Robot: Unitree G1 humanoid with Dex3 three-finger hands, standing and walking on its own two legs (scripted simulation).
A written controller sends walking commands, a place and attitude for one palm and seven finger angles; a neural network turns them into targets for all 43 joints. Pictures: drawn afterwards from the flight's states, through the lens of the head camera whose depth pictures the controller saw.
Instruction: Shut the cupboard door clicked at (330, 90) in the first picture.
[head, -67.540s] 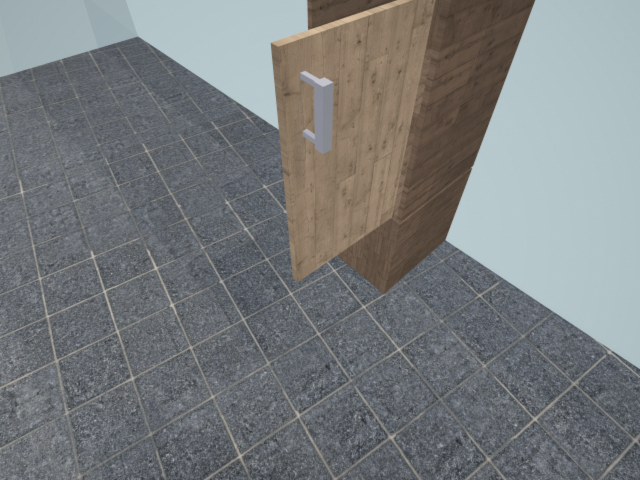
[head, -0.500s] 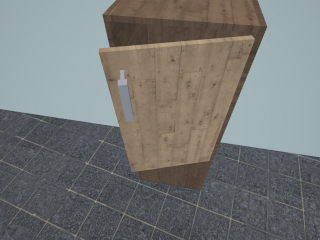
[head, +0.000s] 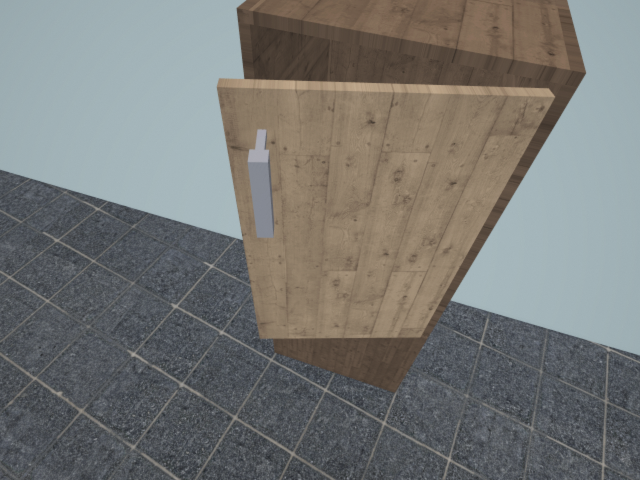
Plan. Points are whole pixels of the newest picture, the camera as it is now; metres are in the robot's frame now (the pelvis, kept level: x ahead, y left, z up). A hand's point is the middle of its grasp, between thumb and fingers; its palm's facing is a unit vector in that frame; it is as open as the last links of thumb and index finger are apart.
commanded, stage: shuffle to correct the standing spot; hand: left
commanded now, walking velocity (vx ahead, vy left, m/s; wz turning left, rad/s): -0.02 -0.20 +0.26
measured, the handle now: (263, 185) +0.41 +0.10 +0.15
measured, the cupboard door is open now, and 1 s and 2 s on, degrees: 20 20 20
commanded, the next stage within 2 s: come to a stop and stand still in 0.94 s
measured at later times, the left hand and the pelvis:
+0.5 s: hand out of the picture -0.03 +0.15 -0.17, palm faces +0.18 -0.96 -0.20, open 7.3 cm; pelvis -0.02 -0.04 +0.00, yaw +7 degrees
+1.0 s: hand out of the picture -0.03 +0.09 -0.16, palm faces +0.15 -0.98 -0.13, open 7.3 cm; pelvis -0.04 -0.10 +0.02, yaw +7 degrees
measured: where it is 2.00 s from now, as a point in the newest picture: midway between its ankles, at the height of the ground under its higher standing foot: outside the picture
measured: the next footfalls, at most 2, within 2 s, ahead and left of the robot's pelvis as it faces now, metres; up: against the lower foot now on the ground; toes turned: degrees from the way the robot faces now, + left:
left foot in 0.68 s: -0.03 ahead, +0.03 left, +0.00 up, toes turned +15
right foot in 1.12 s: +0.02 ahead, -0.27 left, +0.00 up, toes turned +5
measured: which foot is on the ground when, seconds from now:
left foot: down 0.00-0.42, up 0.44-0.66, down 0.68-1.00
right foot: down 0.00-0.68, up 0.70-1.00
